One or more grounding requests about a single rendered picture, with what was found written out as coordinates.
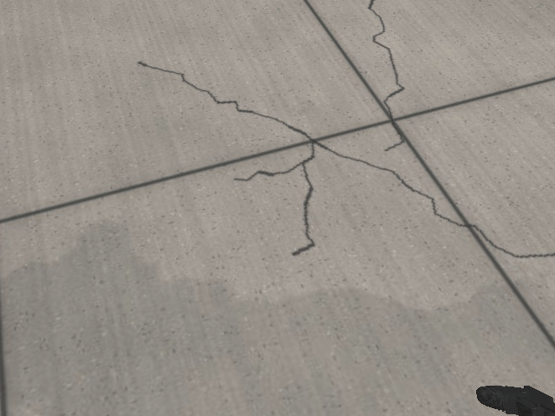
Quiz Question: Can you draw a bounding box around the right robot hand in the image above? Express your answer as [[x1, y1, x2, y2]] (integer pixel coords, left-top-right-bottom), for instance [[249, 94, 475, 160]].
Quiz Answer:
[[476, 386, 555, 416]]

